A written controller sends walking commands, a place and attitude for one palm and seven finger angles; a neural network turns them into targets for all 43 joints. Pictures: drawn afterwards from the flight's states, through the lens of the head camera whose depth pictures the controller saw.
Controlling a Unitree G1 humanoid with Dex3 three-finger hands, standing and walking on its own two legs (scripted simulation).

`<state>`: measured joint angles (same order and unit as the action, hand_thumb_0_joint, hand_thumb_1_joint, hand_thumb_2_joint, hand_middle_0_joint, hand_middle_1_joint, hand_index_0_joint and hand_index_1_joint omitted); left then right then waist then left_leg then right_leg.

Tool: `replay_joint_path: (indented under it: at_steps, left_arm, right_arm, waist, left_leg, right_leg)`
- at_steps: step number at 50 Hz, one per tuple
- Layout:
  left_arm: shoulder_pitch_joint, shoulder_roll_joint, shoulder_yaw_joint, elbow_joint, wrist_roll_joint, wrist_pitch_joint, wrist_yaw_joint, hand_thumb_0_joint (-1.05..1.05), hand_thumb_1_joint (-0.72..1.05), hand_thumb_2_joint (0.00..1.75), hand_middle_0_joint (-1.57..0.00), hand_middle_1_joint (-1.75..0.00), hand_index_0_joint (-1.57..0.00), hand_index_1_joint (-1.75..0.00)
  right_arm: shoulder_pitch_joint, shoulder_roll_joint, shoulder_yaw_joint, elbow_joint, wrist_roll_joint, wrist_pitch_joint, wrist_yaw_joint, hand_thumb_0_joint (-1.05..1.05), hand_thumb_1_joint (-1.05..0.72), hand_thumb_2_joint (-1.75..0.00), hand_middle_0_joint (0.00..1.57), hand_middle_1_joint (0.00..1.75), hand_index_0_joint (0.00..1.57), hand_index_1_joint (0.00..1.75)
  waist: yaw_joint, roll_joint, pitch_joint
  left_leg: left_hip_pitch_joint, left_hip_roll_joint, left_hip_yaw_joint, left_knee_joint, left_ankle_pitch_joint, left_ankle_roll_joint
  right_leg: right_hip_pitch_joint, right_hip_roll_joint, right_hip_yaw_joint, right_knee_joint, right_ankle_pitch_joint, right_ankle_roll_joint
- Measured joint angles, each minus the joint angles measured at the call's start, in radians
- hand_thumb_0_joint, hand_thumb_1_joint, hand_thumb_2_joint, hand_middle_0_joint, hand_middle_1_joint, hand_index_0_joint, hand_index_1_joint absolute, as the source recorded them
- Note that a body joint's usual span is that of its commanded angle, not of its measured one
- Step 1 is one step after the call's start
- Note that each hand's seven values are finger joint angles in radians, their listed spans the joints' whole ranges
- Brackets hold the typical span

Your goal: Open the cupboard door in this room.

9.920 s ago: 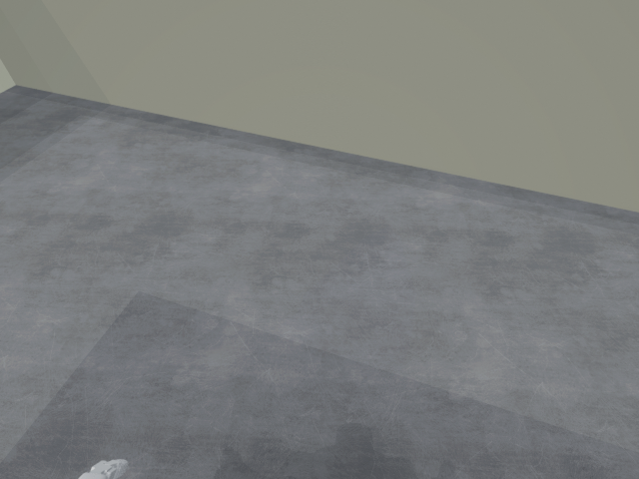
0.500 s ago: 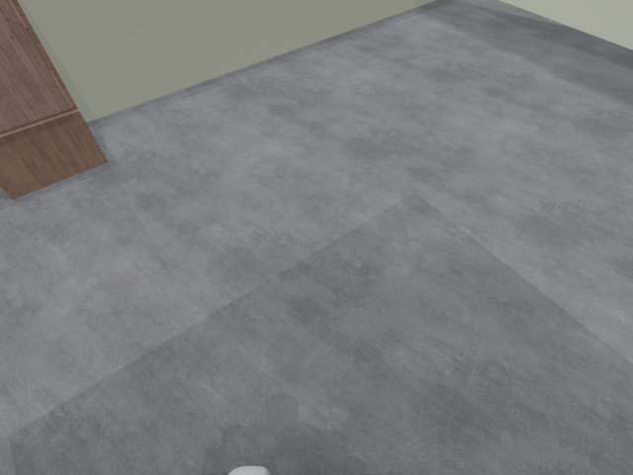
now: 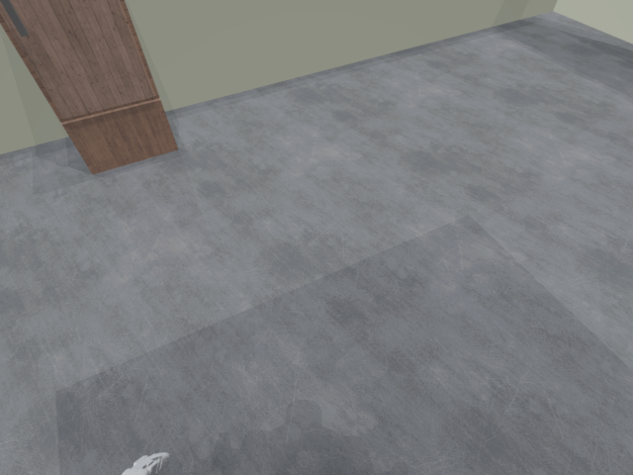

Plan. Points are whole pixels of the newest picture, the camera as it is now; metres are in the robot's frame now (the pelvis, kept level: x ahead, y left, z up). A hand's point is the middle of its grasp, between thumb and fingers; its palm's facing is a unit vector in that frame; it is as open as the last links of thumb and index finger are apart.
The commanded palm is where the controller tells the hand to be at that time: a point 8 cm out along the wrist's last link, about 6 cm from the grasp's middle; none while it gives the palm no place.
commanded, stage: turn or walk to find it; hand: left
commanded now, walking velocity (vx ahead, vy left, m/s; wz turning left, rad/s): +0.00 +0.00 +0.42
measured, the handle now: (12, 12) +1.48 +1.12 -0.02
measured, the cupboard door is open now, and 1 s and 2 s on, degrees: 0 0 0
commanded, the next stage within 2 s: stand and wait in 0.10 s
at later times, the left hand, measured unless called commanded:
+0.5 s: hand out of the picture -0.07 +0.20 -0.18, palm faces +0.25 -0.94 -0.22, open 7.4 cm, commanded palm none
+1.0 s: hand out of the picture -0.07 +0.16 -0.15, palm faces +0.33 -0.91 -0.25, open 7.3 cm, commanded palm none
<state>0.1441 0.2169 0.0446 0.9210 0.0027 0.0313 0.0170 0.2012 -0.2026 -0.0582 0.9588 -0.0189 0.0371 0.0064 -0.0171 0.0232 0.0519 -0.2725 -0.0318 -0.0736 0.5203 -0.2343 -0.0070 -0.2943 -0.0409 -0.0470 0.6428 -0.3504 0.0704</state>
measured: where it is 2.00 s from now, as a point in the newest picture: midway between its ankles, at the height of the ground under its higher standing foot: outside the picture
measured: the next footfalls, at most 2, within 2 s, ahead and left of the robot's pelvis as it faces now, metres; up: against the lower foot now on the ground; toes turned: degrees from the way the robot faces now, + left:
right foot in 0.02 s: +0.05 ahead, -0.12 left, +0.00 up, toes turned -3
left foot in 0.44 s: -0.04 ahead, +0.13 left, +0.00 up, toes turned +13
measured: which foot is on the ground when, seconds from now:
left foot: down 0.00-0.02, up 0.04-0.42, down 0.44-0.84, up 0.86-1.00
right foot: up 0.00-0.00, down 0.02-0.46, up 0.48-0.82, down 0.84-1.00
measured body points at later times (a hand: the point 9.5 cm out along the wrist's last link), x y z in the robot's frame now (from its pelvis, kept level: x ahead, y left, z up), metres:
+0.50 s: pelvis -0.04 +0.01 +0.00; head -0.02 +0.03 +0.44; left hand -0.08 +0.25 -0.17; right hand +0.06 -0.22 -0.14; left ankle -0.08 +0.12 -0.73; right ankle +0.00 -0.11 -0.72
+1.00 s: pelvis -0.07 -0.04 +0.01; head -0.06 -0.07 +0.45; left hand -0.08 +0.20 -0.13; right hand +0.04 -0.26 -0.16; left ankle -0.12 +0.11 -0.69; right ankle -0.03 -0.12 -0.73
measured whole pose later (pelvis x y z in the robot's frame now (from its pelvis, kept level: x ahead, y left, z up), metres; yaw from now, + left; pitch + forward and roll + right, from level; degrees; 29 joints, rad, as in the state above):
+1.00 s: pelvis -0.07 -0.04 +0.01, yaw +18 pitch -3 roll +2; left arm 0.21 0.15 0.01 1.03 0.02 0.00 0.02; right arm 0.23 -0.22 -0.06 1.05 -0.01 0.05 0.00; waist 0.00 0.05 0.03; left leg -0.34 0.00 -0.03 0.86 -0.43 -0.01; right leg -0.21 -0.04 -0.09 0.51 -0.26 -0.04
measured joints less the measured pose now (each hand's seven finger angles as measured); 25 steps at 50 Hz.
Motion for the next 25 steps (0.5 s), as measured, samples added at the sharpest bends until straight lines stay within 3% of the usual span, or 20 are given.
replay_joint_path:
  at_steps: [1,4,7,10,13,19,22,25]
  left_arm:
    - [0.001,-0.005,-0.003,-0.007,0.003,-0.010,0.000,0.01,0.91,0.90,-0.20,-0.30,-0.20,-0.30]
    - [0.007,-0.034,-0.014,-0.017,0.011,-0.024,0.003,0.01,0.91,0.90,-0.20,-0.30,-0.20,-0.30]
    - [0.030,-0.052,-0.018,-0.017,0.013,-0.019,0.006,0.01,0.91,0.90,-0.20,-0.30,-0.20,-0.30]
    - [0.050,-0.058,-0.020,-0.001,0.015,-0.018,0.008,0.01,0.91,0.90,-0.20,-0.30,-0.20,-0.30]
    - [0.072,-0.058,-0.021,0.019,0.019,-0.022,0.008,0.01,0.91,0.90,-0.20,-0.30,-0.20,-0.30]
    - [0.110,-0.041,-0.015,0.071,0.025,-0.025,0.005,0.01,0.91,0.90,-0.20,-0.30,-0.20,-0.30]
    - [0.126,-0.026,-0.006,0.096,0.016,-0.015,0.006,0.01,0.91,0.90,-0.21,-0.30,-0.20,-0.30]
    - [0.129,0.006,0.005,0.115,0.008,0.017,0.009,0.01,0.91,0.90,-0.20,-0.30,-0.20,-0.30]
  right_arm:
    - [0.008,-0.005,-0.004,0.000,0.003,0.003,0.001,0.01,-0.90,-0.90,0.20,0.30,0.20,0.30]
    - [0.019,-0.028,-0.022,0.009,0.004,0.023,0.002,0.01,-0.91,-0.90,0.20,0.30,0.20,0.30]
    - [0.030,-0.047,-0.034,0.020,0.000,0.039,0.011,0.01,-0.91,-0.90,0.20,0.30,0.20,0.30]
    - [0.042,-0.054,-0.037,0.031,-0.001,0.039,0.014,0.01,-0.91,-0.90,0.20,0.30,0.20,0.30]
    - [0.048,-0.051,-0.032,0.048,0.000,0.039,0.011,0.01,-0.91,-0.90,0.20,0.30,0.20,0.30]
    - [0.027,-0.027,-0.009,0.074,0.010,0.025,0.000,0.01,-0.91,-0.90,0.20,0.30,0.19,0.30]
    - [0.016,-0.015,0.004,0.067,0.014,0.004,-0.002,0.01,-0.91,-0.90,0.20,0.30,0.19,0.30]
    - [-0.001,0.021,0.013,0.064,0.007,-0.010,-0.005,0.01,-0.91,-0.90,0.20,0.30,0.20,0.30]
  waist:
    - [0.001,0.004,-0.005]
    - [-0.004,0.033,0.002]
    - [-0.004,0.036,0.001]
    - [-0.004,0.030,0.000]
    - [0.006,0.015,-0.002]
    - [0.040,-0.019,0.004]
    - [0.040,-0.028,0.004]
    - [0.048,-0.075,0.011]
  left_leg:
    - [-0.020,-0.005,-0.007,0.031,-0.011,-0.008]
    - [-0.116,-0.015,-0.012,0.285,-0.193,-0.010]
    - [-0.197,-0.002,0.019,0.544,-0.180,-0.015]
    - [-0.211,0.029,0.034,0.625,-0.129,-0.029]
    - [-0.168,0.054,0.040,0.561,-0.135,-0.039]
    - [-0.021,0.071,0.082,0.251,-0.199,-0.035]
    - [0.068,0.067,0.106,0.036,-0.098,-0.022]
    - [0.062,0.039,0.112,0.042,-0.101,0.012]
  right_leg:
    - [0.026,0.001,-0.006,-0.067,0.042,-0.021]
    - [0.027,-0.005,-0.047,-0.050,0.052,-0.089]
    - [0.052,-0.020,-0.075,-0.084,0.064,-0.099]
    - [0.067,-0.031,-0.099,-0.117,0.084,-0.099]
    - [0.070,-0.039,-0.114,-0.135,0.096,-0.100]
    - [0.045,-0.053,-0.132,-0.126,0.104,-0.088]
    - [0.014,-0.065,-0.156,-0.068,0.083,-0.067]
    - [-0.047,-0.080,-0.099,0.091,-0.066,-0.036]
